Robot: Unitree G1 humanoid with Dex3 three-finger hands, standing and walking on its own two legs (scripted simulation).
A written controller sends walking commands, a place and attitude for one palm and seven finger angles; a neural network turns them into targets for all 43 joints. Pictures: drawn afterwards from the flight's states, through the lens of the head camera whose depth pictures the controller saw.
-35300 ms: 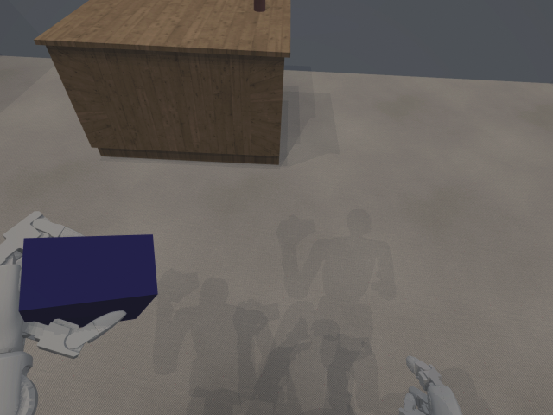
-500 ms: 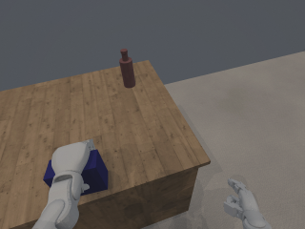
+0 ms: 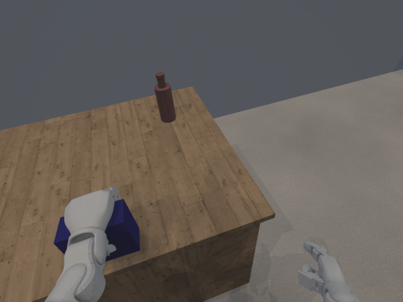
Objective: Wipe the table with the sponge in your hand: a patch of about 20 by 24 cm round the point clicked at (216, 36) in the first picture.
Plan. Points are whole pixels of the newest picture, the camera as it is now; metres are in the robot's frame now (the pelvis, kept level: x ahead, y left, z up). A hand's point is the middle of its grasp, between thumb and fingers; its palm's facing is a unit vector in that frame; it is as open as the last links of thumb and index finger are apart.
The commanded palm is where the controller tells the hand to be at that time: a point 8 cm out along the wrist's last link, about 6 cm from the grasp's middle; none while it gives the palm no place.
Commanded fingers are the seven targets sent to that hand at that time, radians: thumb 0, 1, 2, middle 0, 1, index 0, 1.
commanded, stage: move the sponge above the wiping area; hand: left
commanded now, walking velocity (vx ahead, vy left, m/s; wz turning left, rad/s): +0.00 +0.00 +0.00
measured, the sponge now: (104, 238) +0.23 +0.27 -0.01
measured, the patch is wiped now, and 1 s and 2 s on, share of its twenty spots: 0.00 0.00 0.00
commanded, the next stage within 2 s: lower the sponge onto the table in 1.22 s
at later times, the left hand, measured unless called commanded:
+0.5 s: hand (101, 227) +0.24 +0.26 +0.02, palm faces -0.04 -0.14 -0.99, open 10.1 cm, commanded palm +0.22 +0.25 +0.09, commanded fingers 0.00 0.10 1.30 -1.20 -1.60 -1.20 -1.60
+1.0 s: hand (102, 228) +0.24 +0.26 +0.02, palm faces -0.06 -0.15 -0.99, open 10.1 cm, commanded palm +0.22 +0.25 +0.10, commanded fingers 0.00 0.10 1.30 -1.20 -1.60 -1.20 -1.60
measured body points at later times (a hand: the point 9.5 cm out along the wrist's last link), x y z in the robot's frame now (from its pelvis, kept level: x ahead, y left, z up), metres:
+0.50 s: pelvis +0.01 +0.00 +0.00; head -0.01 -0.04 +0.45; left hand +0.24 +0.26 +0.08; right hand +0.25 -0.21 -0.09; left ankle -0.01 +0.10 -0.74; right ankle +0.00 -0.08 -0.74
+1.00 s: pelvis +0.01 +0.00 +0.00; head -0.01 -0.04 +0.45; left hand +0.24 +0.26 +0.08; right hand +0.25 -0.21 -0.08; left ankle -0.01 +0.10 -0.74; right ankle +0.00 -0.08 -0.74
